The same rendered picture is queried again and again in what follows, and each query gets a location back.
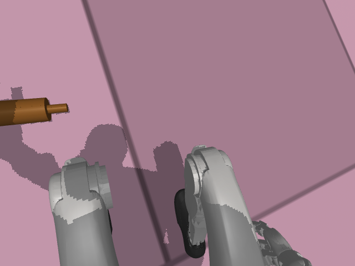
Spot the right robot foot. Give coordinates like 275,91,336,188
174,189,206,258

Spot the right robot arm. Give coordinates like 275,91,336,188
277,250,312,266

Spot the bottle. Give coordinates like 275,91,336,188
0,98,68,126

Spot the right robot hand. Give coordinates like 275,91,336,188
252,221,293,266

